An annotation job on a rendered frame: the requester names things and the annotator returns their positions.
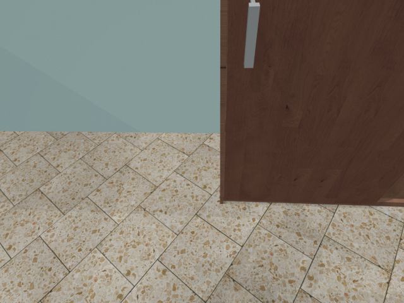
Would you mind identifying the handle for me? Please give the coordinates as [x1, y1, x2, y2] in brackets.
[244, 0, 260, 68]

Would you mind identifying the wardrobe door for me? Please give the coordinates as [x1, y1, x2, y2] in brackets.
[381, 174, 404, 199]
[224, 0, 404, 205]

